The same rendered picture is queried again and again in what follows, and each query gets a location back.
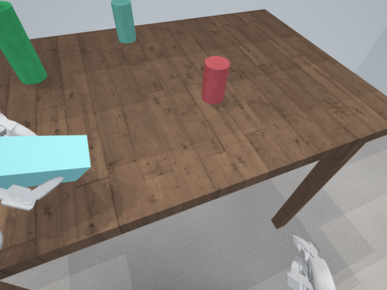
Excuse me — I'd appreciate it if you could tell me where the sponge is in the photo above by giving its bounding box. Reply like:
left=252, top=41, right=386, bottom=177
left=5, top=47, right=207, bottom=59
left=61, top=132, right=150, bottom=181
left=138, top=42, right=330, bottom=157
left=0, top=135, right=91, bottom=189

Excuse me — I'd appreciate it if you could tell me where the right robot hand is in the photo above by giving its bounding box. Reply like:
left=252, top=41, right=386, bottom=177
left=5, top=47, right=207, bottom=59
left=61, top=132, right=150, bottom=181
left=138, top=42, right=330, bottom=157
left=287, top=235, right=336, bottom=290

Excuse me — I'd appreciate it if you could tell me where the table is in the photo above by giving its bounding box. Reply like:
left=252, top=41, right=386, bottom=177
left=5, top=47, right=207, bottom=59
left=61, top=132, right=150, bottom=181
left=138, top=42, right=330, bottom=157
left=0, top=9, right=387, bottom=290

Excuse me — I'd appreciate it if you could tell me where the left robot hand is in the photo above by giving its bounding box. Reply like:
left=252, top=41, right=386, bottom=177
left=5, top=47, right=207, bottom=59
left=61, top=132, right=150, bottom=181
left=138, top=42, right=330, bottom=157
left=0, top=111, right=64, bottom=211

